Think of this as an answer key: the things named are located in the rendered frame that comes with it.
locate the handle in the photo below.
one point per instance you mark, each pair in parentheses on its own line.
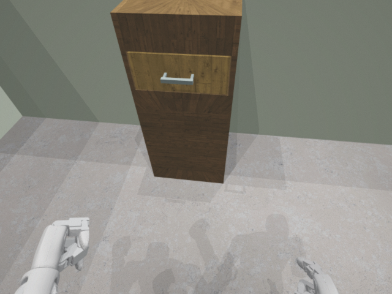
(180,81)

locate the robot left forearm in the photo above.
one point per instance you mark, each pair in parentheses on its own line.
(39,281)

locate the right robot hand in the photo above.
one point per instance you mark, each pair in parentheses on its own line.
(323,284)

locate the drawer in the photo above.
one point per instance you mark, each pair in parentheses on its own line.
(210,71)

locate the cabinet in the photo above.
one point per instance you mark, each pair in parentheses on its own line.
(186,133)

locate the left robot hand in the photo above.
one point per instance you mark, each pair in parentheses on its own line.
(54,242)

